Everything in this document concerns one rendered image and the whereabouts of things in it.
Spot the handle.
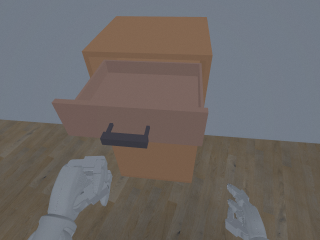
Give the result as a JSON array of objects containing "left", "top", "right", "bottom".
[{"left": 100, "top": 123, "right": 150, "bottom": 149}]

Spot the left robot hand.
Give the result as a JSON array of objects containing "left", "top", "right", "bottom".
[{"left": 47, "top": 156, "right": 113, "bottom": 221}]

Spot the cabinet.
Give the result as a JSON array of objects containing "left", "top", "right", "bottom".
[{"left": 82, "top": 16, "right": 213, "bottom": 183}]

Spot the left robot forearm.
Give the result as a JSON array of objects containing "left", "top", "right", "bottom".
[{"left": 27, "top": 214, "right": 77, "bottom": 240}]

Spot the right robot hand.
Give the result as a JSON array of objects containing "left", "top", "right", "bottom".
[{"left": 225, "top": 183, "right": 267, "bottom": 240}]

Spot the drawer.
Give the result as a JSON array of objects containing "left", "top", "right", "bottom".
[{"left": 52, "top": 59, "right": 209, "bottom": 147}]

